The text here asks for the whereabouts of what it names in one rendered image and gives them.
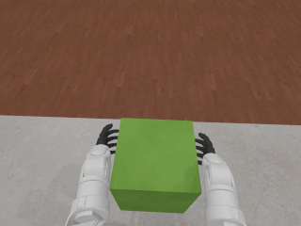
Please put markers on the robot right hand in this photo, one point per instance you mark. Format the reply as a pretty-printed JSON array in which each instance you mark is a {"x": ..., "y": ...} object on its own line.
[{"x": 207, "y": 146}]

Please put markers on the left robot forearm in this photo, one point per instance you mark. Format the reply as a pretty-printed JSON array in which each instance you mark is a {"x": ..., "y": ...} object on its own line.
[{"x": 91, "y": 201}]

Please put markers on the right robot forearm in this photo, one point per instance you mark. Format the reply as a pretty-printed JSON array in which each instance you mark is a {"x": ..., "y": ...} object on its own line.
[{"x": 222, "y": 206}]

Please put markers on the robot left hand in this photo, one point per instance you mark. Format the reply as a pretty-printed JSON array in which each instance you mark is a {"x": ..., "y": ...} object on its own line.
[{"x": 104, "y": 139}]

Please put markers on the carton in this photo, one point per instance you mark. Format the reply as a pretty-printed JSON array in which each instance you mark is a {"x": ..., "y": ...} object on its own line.
[{"x": 155, "y": 166}]

